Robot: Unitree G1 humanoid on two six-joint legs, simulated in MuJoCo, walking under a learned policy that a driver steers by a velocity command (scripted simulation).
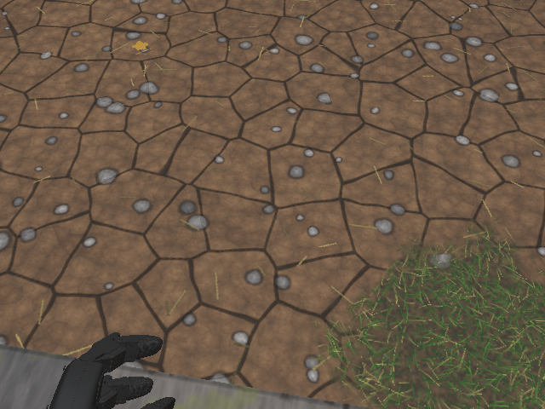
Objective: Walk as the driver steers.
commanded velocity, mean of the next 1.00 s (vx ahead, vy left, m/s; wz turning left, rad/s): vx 0.13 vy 0.00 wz -0.15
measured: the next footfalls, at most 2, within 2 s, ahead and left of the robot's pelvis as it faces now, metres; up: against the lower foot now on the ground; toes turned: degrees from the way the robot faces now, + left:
right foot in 0.12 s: +0.36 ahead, -0.13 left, +0.00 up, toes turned +18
left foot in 0.48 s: +0.25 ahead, +0.07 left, +0.00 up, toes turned +9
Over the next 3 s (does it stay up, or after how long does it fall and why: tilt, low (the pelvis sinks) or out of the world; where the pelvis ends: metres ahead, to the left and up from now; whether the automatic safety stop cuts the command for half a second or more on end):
stays up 1.04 -0.38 -0.03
